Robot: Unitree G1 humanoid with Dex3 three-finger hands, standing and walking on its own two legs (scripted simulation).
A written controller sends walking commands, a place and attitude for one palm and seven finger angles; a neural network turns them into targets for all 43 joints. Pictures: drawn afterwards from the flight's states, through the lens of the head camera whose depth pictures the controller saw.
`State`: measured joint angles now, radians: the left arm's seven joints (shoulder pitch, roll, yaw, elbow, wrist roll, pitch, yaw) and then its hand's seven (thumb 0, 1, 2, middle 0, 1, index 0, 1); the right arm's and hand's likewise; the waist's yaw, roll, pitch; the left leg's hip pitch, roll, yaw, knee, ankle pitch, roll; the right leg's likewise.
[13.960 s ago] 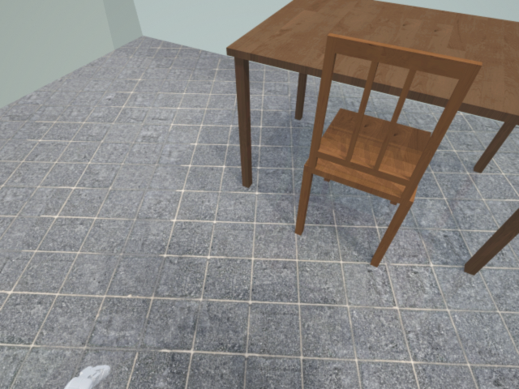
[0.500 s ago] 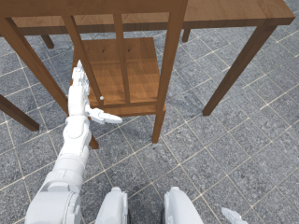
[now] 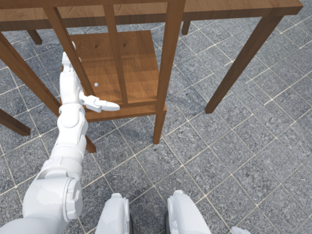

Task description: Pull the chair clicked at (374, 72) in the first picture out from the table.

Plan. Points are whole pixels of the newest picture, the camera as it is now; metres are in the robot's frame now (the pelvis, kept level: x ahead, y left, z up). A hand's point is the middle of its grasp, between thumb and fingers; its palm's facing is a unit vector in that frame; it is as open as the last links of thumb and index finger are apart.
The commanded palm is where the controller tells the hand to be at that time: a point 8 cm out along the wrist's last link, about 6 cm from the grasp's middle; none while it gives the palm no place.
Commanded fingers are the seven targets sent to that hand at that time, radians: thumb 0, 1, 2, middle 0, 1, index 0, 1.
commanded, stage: push the fingers through the gap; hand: left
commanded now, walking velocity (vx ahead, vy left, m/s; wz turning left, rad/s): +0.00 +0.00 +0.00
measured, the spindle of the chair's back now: (80, 71) +0.51 +0.16 +0.05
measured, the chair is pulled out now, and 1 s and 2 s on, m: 0.00 0.00 0.04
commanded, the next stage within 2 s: hook a spindle and tug to test in 0.24 s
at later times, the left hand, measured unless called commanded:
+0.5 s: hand (95, 86) +0.48 +0.13 +0.03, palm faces +0.09 -1.00 -0.04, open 16.7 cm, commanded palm +0.45 +0.17 +0.03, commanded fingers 0.00 -0.50 0.30 -0.22 -0.57 -0.22 -0.57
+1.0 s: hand (94, 86) +0.48 +0.13 +0.03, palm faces +0.10 -0.99 -0.04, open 10.0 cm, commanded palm +0.45 +0.16 +0.03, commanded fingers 0.00 0.56 0.76 -0.50 -1.45 -0.50 -1.45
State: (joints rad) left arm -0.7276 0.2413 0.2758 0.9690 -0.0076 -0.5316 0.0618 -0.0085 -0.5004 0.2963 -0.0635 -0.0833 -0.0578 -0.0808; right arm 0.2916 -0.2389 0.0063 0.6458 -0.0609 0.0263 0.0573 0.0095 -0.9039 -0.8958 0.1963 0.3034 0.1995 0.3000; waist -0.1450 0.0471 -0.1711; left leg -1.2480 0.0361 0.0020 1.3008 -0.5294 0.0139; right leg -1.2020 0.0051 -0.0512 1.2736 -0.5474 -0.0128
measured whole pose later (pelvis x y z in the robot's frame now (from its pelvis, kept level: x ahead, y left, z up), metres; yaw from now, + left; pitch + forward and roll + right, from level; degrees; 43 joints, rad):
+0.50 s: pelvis +0.00 +0.00 +0.00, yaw +0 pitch +27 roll -2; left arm -0.72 0.24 0.28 0.99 -0.01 -0.53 0.06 -0.01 -0.50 0.30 -0.10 -0.18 -0.09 -0.18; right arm 0.28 -0.24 0.01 0.63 -0.06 0.05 0.06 0.01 -0.90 -0.90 0.20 0.30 0.20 0.30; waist -0.15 0.04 -0.17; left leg -1.24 0.04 0.00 1.29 -0.53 0.02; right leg -1.19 0.01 -0.05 1.26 -0.55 -0.01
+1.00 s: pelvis +0.01 +0.00 +0.01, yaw +0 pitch +27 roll -3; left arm -0.67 0.22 0.22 0.93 -0.04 -0.51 0.10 0.00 0.04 0.53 -0.44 -1.32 -0.38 -1.32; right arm 0.29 -0.23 0.00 0.64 -0.06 0.06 0.07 0.01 -0.90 -0.90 0.20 0.30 0.20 0.30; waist -0.13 0.05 -0.17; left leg -1.21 0.03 0.00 1.27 -0.54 0.02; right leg -1.16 0.01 -0.05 1.23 -0.55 -0.01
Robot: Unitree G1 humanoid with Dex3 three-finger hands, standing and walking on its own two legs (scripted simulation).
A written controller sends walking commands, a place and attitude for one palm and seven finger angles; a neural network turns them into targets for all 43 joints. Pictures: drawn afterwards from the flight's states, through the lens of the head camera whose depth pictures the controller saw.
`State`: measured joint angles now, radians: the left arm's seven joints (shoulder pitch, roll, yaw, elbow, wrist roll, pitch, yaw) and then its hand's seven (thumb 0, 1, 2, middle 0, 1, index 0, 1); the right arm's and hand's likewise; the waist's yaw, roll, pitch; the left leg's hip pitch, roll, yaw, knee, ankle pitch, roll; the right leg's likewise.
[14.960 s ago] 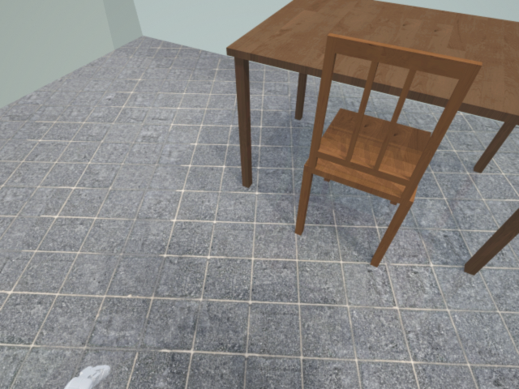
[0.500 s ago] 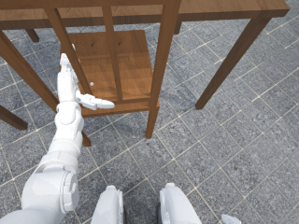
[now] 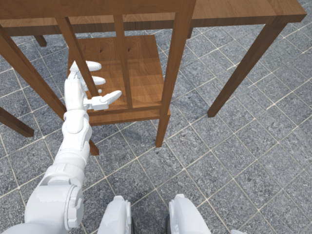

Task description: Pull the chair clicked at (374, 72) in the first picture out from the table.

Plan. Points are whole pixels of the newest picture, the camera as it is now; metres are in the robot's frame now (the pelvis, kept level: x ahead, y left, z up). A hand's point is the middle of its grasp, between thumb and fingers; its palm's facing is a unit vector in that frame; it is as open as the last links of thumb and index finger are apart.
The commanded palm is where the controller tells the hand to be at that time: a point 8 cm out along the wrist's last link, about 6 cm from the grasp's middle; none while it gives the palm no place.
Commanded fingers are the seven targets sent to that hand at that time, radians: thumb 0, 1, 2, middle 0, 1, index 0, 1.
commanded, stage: hook a spindle and tug to test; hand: left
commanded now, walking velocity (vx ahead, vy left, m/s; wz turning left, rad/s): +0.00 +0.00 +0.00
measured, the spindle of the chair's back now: (87, 76) +0.50 +0.15 +0.04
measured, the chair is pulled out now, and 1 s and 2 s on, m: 0.00 0.04 0.19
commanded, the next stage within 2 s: step backward, pulling the chair out in 0.84 s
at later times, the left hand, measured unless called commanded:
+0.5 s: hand (102, 95) +0.46 +0.12 +0.02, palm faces +0.08 -1.00 -0.03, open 5.1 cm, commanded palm +0.42 +0.15 +0.02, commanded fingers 0.00 0.90 0.90 -0.50 -1.45 -0.50 -1.45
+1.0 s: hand (105, 102) +0.43 +0.11 +0.03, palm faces +0.06 -1.00 -0.08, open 5.2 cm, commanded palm +0.40 +0.16 +0.02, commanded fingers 0.00 0.90 0.90 -0.50 -1.45 -0.50 -1.45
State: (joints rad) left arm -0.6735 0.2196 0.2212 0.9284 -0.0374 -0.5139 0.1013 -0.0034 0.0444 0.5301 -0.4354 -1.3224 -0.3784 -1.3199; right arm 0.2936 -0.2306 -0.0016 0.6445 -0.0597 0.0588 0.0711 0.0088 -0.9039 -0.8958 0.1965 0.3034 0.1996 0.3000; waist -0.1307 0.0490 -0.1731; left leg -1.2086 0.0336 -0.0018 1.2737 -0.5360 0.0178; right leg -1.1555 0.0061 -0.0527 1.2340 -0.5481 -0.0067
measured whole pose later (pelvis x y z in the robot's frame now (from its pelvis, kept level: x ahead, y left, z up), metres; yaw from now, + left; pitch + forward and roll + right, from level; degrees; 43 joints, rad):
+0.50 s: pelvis +0.01 +0.00 +0.01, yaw +0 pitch +27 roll -2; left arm -0.55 0.18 0.18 0.80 -0.05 -0.50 0.09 0.01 0.79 0.82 -0.44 -1.43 -0.40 -1.45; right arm 0.27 -0.23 -0.01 0.62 -0.05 0.06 0.08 0.01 -0.90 -0.90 0.20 0.30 0.20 0.30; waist -0.11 0.04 -0.18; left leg -1.15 0.03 0.00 1.24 -0.55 0.01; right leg -1.11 0.01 -0.05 1.21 -0.56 -0.01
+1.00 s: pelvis +0.01 -0.01 +0.01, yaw +1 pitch +22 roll -1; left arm -0.48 0.16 0.13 0.69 -0.03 -0.42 0.10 0.01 0.77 0.82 -0.45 -1.38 -0.41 -1.45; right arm 0.23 -0.22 -0.01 0.60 -0.01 0.09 0.04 0.01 -0.91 -0.90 0.20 0.30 0.20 0.30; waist -0.10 0.03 -0.11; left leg -1.06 0.02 0.00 1.21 -0.54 0.01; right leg -1.02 0.00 -0.05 1.19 -0.56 -0.02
